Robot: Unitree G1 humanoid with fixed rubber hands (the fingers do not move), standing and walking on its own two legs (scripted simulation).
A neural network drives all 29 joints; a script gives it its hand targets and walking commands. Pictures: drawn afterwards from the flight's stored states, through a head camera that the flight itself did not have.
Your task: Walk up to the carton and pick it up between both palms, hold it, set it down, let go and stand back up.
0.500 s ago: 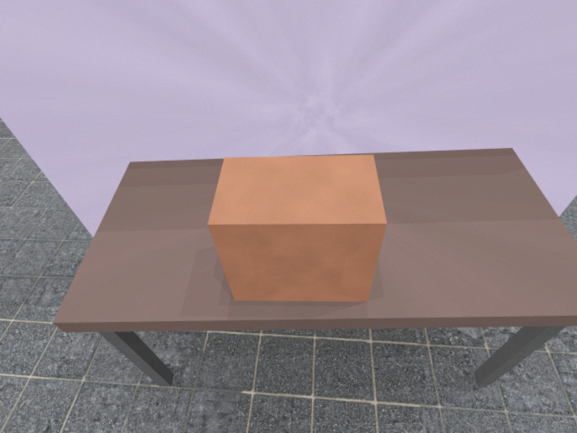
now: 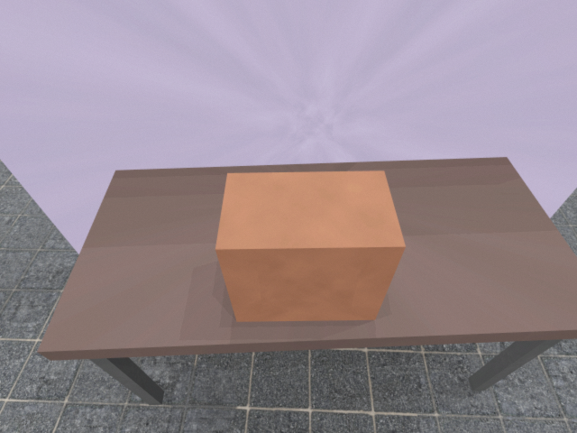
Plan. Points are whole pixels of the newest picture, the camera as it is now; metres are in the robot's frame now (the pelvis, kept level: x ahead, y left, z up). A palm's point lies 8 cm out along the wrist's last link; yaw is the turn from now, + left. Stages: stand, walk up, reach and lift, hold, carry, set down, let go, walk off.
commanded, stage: walk up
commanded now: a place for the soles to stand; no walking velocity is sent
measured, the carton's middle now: (305, 251) +0.45 -0.01 -0.07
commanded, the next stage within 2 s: reach and lift in 1.10 s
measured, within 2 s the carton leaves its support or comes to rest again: neither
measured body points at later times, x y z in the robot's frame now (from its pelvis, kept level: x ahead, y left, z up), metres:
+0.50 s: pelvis +0.00 -0.01 +0.00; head +0.01 -0.02 +0.45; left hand +0.02 +0.23 -0.15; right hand +0.01 -0.26 -0.15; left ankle -0.06 +0.07 -0.73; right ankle +0.02 -0.13 -0.73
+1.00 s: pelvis +0.00 -0.02 +0.00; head +0.01 -0.03 +0.45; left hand +0.00 +0.21 -0.15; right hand +0.00 -0.27 -0.15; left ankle -0.06 +0.07 -0.73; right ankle +0.02 -0.13 -0.73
